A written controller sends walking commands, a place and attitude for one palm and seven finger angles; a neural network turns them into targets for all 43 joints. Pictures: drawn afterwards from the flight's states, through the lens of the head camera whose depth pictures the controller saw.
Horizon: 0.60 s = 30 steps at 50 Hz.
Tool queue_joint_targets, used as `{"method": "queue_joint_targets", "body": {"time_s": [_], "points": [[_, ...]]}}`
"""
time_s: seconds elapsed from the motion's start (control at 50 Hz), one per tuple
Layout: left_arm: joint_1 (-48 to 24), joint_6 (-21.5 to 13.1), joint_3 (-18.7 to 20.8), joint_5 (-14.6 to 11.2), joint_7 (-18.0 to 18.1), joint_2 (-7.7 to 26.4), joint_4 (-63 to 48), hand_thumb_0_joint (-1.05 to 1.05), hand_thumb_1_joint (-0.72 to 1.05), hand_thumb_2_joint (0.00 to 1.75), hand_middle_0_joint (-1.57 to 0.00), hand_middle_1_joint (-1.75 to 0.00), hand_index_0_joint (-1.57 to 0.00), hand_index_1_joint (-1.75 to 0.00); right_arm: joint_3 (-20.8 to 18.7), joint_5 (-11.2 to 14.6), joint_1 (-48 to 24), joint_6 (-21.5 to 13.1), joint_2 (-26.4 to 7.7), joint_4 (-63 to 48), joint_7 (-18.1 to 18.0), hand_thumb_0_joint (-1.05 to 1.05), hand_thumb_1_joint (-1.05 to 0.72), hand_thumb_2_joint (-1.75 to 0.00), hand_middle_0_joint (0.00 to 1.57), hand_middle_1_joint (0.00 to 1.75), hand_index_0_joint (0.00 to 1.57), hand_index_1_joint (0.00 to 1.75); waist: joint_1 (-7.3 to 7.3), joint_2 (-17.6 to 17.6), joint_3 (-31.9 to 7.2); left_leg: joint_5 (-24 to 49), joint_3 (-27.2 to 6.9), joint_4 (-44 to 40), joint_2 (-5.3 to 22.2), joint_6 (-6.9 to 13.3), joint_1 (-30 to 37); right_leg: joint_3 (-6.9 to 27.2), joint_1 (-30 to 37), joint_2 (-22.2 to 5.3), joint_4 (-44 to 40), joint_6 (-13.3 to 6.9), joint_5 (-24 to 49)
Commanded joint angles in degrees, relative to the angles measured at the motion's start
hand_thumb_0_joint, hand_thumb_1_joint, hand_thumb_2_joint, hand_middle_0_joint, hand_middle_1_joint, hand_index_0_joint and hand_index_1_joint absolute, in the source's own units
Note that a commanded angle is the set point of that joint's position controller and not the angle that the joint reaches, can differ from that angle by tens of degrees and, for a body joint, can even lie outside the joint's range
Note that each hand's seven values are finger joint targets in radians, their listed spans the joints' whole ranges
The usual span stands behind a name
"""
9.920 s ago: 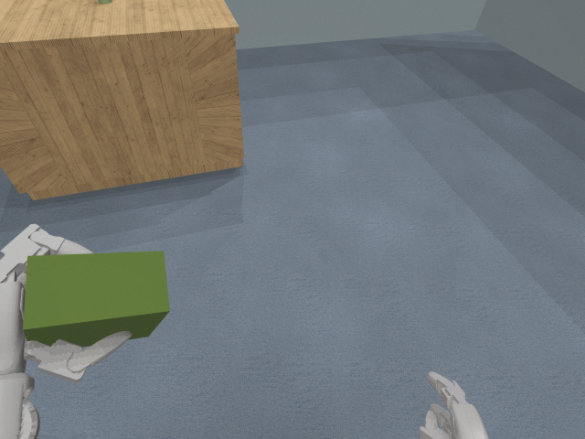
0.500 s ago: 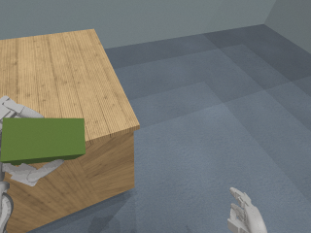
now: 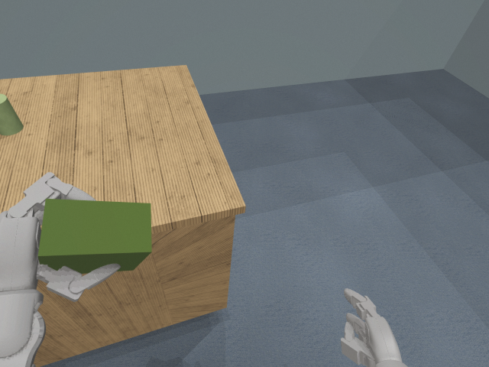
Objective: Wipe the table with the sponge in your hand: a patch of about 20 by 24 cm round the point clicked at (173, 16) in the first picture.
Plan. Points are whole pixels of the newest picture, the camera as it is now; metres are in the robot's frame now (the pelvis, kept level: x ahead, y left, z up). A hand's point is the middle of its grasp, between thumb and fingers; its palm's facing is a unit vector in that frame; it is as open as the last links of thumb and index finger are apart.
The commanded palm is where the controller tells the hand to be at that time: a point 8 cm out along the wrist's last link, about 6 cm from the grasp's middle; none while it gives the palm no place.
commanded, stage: look again from close up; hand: left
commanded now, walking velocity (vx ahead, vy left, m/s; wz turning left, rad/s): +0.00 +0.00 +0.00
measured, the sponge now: (111, 239) +0.24 +0.21 +0.12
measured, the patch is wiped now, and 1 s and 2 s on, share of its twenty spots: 0.00 0.00 0.00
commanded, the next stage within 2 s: shuffle to correct the standing spot in 0.28 s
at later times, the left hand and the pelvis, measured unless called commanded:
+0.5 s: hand (111, 209) +0.27 +0.22 +0.14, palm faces +0.34 -0.85 -0.39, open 10.7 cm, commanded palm +0.21 +0.26 +0.17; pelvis +0.05 -0.02 +0.00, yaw +1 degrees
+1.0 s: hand (118, 178) +0.32 +0.23 +0.15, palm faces +0.34 -0.81 -0.47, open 10.7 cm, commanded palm +0.25 +0.28 +0.17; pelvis +0.10 -0.01 -0.02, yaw +3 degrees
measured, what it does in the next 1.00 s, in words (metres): walks ahead: right foot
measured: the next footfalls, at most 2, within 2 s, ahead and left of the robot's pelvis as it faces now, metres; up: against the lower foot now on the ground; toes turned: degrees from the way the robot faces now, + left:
right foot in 0.96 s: +0.17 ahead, -0.07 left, +0.00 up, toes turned +2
left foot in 1.24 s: +0.24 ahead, +0.19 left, +0.00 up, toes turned +2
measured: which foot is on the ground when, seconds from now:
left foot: down 0.00-0.96, up 0.98-1.00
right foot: down 0.00-0.74, up 0.76-0.94, down 0.96-1.00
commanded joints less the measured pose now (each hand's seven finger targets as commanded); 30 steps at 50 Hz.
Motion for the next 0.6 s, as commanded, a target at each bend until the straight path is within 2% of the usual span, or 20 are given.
{"method": "queue_joint_targets", "body": {"time_s": [0.0,0.04,0.1,0.18,0.24,0.3,0.34,0.38,0.46,0.48,0.5,0.52,0.58], "points": [[-6.29,-4.62,8.90,-1.77,1.54,12.27,-18.60,0.00,0.10,1.30,-1.20,-1.60,-1.20,-1.60,-3.49,0.30,-5.01,-2.50,-7.59,-9.54,-1.11,0.00,-0.90,-0.90,0.20,0.30,0.20,0.30,-0.16,8.77,-6.24,-16.56,-8.57,-10.56,7.61,-3.46,-1.93,2.06,4.69,-0.66,-2.71,-1.08,-5.13],[-4.56,-4.86,9.22,-1.97,1.63,12.75,-20.84,0.00,0.10,1.30,-1.20,-1.60,-1.20,-1.60,-3.36,0.22,-4.89,-2.79,-7.72,-9.88,-1.22,0.00,-0.90,-0.90,0.20,0.30,0.20,0.30,-0.09,8.82,-7.17,-13.77,-9.14,-10.03,7.57,-3.01,-2.02,2.13,6.25,-0.86,-2.49,-1.01,-2.47],[-4.16,-5.17,8.08,-2.04,1.62,11.69,-21.28,0.00,0.10,1.30,-1.20,-1.60,-1.20,-1.60,-3.46,0.16,-4.49,-3.35,-8.31,-9.41,-1.22,0.00,-0.90,-0.90,0.20,0.30,0.20,0.30,-0.36,10.29,-7.80,-8.33,-9.20,-9.15,7.66,-3.84,-0.46,1.49,6.08,-0.75,-1.13,-0.85,0.51],[-2.39,-4.58,7.79,-2.49,1.91,10.98,-17.50,0.00,0.10,1.30,-1.20,-1.60,-1.20,-1.60,-3.83,0.31,-3.49,-3.36,-8.53,-8.44,-1.37,0.00,-0.90,-0.90,0.20,0.30,0.20,0.30,-0.62,5.19,-8.80,3.23,-7.17,-3.44,5.98,-4.33,2.84,3.23,4.62,-2.68,-2.99,-1.35,7.36],[-1.53,-4.07,7.82,-2.94,1.89,10.75,-15.30,0.00,0.10,1.30,-1.20,-1.60,-1.20,-1.60,-4.10,0.57,-3.17,-2.83,-8.72,-7.68,-1.62,0.00,-0.90,-0.90,0.20,0.30,0.20,0.30,-0.79,3.25,-9.80,8.70,-6.60,-1.05,5.41,-4.44,4.59,4.29,4.24,-3.53,-3.69,-1.46,12.05],[-1.22,-3.54,7.50,-3.21,1.88,10.62,-15.60,0.00,0.10,1.30,-1.20,-1.60,-1.20,-1.60,-4.08,0.90,-3.60,-2.21,-8.47,-7.59,-1.84,0.00,-0.90,-0.90,0.20,0.30,0.20,0.30,-0.95,4.77,-10.45,12.19,-6.07,-0.28,5.30,-4.61,5.40,3.86,4.24,-3.71,-2.76,-1.35,14.71],[-0.98,-3.44,8.02,-3.40,1.95,11.28,-17.35,0.00,0.10,1.30,-1.20,-1.60,-1.20,-1.60,-4.15,1.03,-3.69,-1.90,-8.39,-7.67,-1.97,0.00,-0.90,-0.90,0.20,0.30,0.20,0.30,-1.02,4.11,-11.68,14.07,-5.96,0.20,5.20,-4.40,5.92,3.53,5.09,-3.56,-2.47,-1.18,16.24],[-0.58,-3.47,8.63,-3.59,2.01,12.18,-19.82,0.00,0.10,1.30,-1.20,-1.60,-1.20,-1.60,-4.09,0.97,-4.21,-1.53,-8.45,-8.02,-2.01,0.00,-0.90,-0.90,0.20,0.30,0.20,0.30,-1.07,5.87,-12.91,16.73,-5.87,1.04,5.27,-4.53,6.24,2.97,6.19,-3.67,-0.85,-1.20,17.43],[2.79,-3.47,10.67,-4.33,2.36,14.02,-21.61,0.00,0.10,1.30,-1.20,-1.60,-1.20,-1.60,-4.49,0.75,-4.73,-0.94,-8.73,-8.61,-1.96,0.00,-0.90,-0.90,0.20,0.30,0.20,0.30,-1.24,5.31,-13.23,7.97,-5.72,3.61,4.87,-3.03,1.96,5.07,7.87,-5.74,0.56,-2.52,11.32],[3.38,-3.47,10.12,-4.59,2.37,13.35,-21.48,0.00,0.10,1.30,-1.20,-1.60,-1.20,-1.60,-4.47,0.82,-4.76,-0.73,-8.47,-8.79,-1.96,0.00,-0.90,-0.90,0.20,0.30,0.20,0.30,-1.35,4.76,-11.82,4.20,-5.91,3.95,4.79,-2.61,0.32,6.24,7.07,-6.46,0.16,-2.90,7.49],[4.15,-3.43,10.62,-4.70,2.46,13.53,-20.35,0.00,0.10,1.30,-1.20,-1.60,-1.20,-1.60,-4.60,0.87,-4.55,-0.52,-8.49,-8.72,-1.96,0.00,-0.90,-0.90,0.20,0.30,0.20,0.30,-1.37,2.74,-10.68,1.16,-5.94,4.70,4.50,-2.27,-1.11,7.51,6.31,-7.05,-0.57,-3.34,3.80],[3.93,-3.52,10.40,-4.74,2.45,13.21,-20.24,0.00,0.10,1.30,-1.20,-1.60,-1.20,-1.60,-4.86,0.98,-4.40,-0.37,-8.73,-8.55,-1.94,0.00,-0.90,-0.90,0.20,0.30,0.20,0.30,-1.64,2.70,-9.64,-0.86,-5.62,6.09,4.21,-2.03,-2.34,9.05,5.35,-7.93,-1.08,-3.96,1.13],[2.27,-3.65,10.07,-4.80,2.44,12.81,-18.78,0.00,0.10,1.30,-1.20,-1.60,-1.20,-1.60,-5.03,1.40,-3.89,0.07,-8.75,-7.98,-1.87,0.00,-0.90,-0.90,0.20,0.30,0.20,0.30,-2.01,1.35,-7.11,-3.88,-5.20,9.84,3.74,-1.90,-5.84,12.43,4.00,-10.85,-0.84,-5.91,-2.46]]}}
